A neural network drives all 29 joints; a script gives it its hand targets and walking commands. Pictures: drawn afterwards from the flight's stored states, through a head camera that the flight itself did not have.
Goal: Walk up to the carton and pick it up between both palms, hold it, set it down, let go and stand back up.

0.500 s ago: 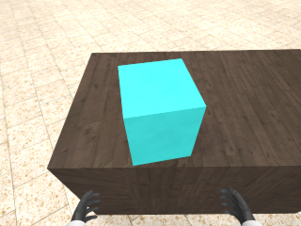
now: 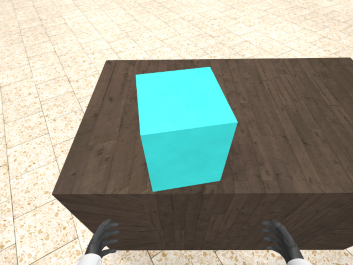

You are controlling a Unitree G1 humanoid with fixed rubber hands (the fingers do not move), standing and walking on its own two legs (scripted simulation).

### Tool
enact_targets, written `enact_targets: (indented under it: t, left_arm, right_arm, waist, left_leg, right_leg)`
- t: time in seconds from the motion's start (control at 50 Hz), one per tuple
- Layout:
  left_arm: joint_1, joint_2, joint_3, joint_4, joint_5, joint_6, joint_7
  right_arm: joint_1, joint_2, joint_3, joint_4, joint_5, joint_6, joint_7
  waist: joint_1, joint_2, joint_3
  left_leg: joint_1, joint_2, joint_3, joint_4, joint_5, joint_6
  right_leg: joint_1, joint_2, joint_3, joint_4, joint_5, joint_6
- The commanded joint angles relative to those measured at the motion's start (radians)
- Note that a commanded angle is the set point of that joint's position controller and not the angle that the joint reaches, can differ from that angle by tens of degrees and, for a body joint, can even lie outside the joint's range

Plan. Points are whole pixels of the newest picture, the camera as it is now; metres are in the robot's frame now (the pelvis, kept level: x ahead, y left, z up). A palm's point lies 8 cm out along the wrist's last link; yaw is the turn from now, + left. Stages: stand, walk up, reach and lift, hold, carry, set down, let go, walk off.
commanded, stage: stand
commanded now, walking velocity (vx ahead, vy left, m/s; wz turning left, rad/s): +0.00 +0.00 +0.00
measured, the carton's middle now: (180, 131) +0.44 +0.02 +0.03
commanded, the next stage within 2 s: none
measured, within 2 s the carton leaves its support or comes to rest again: neither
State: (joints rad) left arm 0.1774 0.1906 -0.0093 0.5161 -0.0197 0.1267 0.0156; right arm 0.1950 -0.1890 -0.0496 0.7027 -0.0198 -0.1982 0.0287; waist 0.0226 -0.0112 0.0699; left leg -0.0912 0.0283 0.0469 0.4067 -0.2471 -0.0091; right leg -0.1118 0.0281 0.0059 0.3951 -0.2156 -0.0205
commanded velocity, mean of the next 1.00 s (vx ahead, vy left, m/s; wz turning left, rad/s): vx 0.00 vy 0.00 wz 0.00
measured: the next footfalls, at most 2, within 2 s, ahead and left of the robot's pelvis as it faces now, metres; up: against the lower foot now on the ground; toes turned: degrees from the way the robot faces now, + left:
none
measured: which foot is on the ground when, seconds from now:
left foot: down 0.00-1.00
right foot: down 0.00-1.00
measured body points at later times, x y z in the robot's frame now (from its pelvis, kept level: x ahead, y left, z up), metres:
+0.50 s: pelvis -0.02 +0.01 -0.01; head -0.04 +0.02 +0.44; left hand +0.06 +0.27 -0.13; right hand +0.05 -0.25 -0.12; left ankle -0.01 +0.12 -0.74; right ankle +0.00 -0.11 -0.74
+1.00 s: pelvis -0.04 +0.03 -0.01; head -0.05 +0.03 +0.44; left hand -0.02 +0.28 -0.15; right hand +0.01 -0.23 -0.13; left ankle -0.01 +0.12 -0.74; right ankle +0.00 -0.11 -0.74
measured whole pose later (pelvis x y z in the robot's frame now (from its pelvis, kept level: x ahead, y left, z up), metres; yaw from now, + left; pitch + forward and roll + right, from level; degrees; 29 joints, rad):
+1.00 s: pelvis -0.04 +0.03 -0.01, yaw +2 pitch -3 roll +0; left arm 0.39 0.25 0.00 0.85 0.02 -0.02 0.01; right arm 0.42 -0.25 -0.01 0.76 -0.01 -0.02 -0.01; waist 0.00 -0.01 0.01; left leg -0.24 -0.02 0.03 0.52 -0.23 0.04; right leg -0.24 -0.02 0.01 0.49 -0.20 0.03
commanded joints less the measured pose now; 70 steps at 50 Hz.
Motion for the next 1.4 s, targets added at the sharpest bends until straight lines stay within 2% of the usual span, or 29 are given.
enact_targets:
  t: [0.0, 0.02, 0.04, 0.1, 0.32, 0.52, 0.72, 0.92, 1.38]
  left_arm:
    - [0.075, 0.168, 0.081, 0.0, 0.049, -0.103, 0.013]
    - [0.1, 0.175, 0.084, 0.019, 0.046, -0.122, 0.009]
    - [0.066, 0.18, 0.084, 0.014, 0.047, -0.142, 0.008]
    - [0.047, 0.146, 0.077, 0.026, 0.044, -0.167, -0.004]
    - [0.102, 0.164, 0.074, 0.118, 0.041, -0.178, -0.014]
    - [0.153, 0.172, 0.057, 0.178, 0.039, -0.168, -0.009]
    - [0.194, 0.168, 0.045, 0.228, 0.04, -0.165, -0.008]
    - [0.229, 0.17, 0.038, 0.263, 0.037, -0.163, -0.003]
    - [0.23, 0.176, 0.028, 0.315, 0.029, -0.155, 0.009]
  right_arm:
    - [0.021, -0.153, -0.028, -0.061, 0.008, 0.056, -0.033]
    - [0.049, -0.146, -0.028, -0.076, 0.01, 0.09, -0.038]
    - [0.057, -0.154, -0.028, -0.086, 0.013, 0.102, -0.039]
    - [0.07, -0.153, -0.025, -0.085, 0.016, 0.122, -0.04]
    - [0.142, -0.181, -0.02, -0.062, 0.01, 0.135, -0.04]
    - [0.213, -0.19, -0.006, -0.04, 0.014, 0.143, -0.039]
    - [0.238, -0.201, -0.003, -0.026, 0.014, 0.151, -0.041]
    - [0.253, -0.199, 0.001, -0.005, 0.014, 0.159, -0.044]
    - [0.252, -0.182, 0.017, 0.059, 0.018, 0.167, -0.054]
  waist:
    - [0.008, 0.023, -0.165]
    - [-0.01, 0.01, -0.147]
    - [-0.021, -0.002, -0.158]
    - [-0.029, -0.009, -0.128]
    - [-0.025, 0.008, -0.065]
    - [-0.02, 0.018, -0.004]
    - [-0.018, 0.035, 0.02]
    - [-0.024, 0.026, 0.019]
    - [-0.023, 0.01, 0.0]
  left_leg:
    - [-0.07, 0.051, -0.06, 0.05, 0.275, 0.026]
    - [-0.051, 0.062, -0.073, 0.041, 0.193, 0.032]
    - [-0.029, 0.079, -0.088, 0.049, 0.25, 0.041]
    - [-0.058, 0.078, -0.092, 0.045, 0.189, 0.034]
    - [-0.124, 0.078, -0.117, 0.007, 0.091, 0.038]
    - [-0.207, 0.071, -0.14, -0.04, -0.067, 0.041]
    - [-0.268, 0.074, -0.176, -0.088, -0.211, 0.048]
    - [-0.249, 0.069, -0.18, -0.08, -0.196, 0.047]
    - [-0.184, 0.06, -0.156, -0.039, -0.012, 0.037]
  right_leg:
    - [-0.038, -0.096, 0.065, 0.011, 0.273, -0.002]
    - [-0.052, -0.115, 0.086, -0.009, 0.214, 0.001]
    - [-0.042, -0.13, 0.097, 0.008, 0.281, -0.004]
    - [-0.072, -0.125, 0.098, -0.012, 0.226, -0.005]
    - [-0.075, -0.117, 0.095, -0.021, 0.113, -0.004]
    - [-0.097, -0.112, 0.095, -0.017, -0.035, 0.007]
    - [-0.112, -0.099, 0.086, 0.009, -0.091, 0.017]
    - [-0.142, -0.1, 0.091, 0.008, -0.092, 0.018]
    - [-0.131, -0.118, 0.104, -0.007, 0.002, 0.011]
